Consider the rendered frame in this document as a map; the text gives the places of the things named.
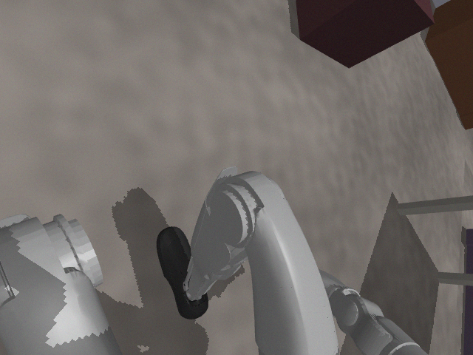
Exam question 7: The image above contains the armchair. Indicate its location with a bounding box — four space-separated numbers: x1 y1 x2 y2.
425 0 473 129

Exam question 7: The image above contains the right robot foot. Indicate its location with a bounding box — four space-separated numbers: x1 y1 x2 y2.
157 226 208 320

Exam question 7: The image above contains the right robot hand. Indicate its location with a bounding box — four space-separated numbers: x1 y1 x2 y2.
319 269 346 299

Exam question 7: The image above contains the right robot arm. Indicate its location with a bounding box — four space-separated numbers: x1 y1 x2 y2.
329 286 428 355

